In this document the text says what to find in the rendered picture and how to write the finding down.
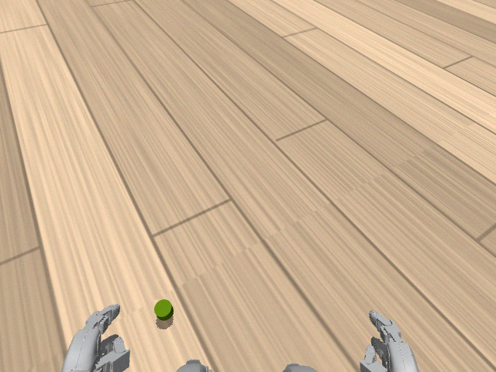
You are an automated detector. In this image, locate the right robot hand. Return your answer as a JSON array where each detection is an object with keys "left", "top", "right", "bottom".
[{"left": 360, "top": 311, "right": 419, "bottom": 372}]

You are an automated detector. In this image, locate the tin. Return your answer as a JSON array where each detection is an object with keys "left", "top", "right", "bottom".
[{"left": 154, "top": 299, "right": 174, "bottom": 321}]

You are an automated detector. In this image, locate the left robot hand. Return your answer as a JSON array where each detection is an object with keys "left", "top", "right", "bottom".
[{"left": 61, "top": 304, "right": 130, "bottom": 372}]

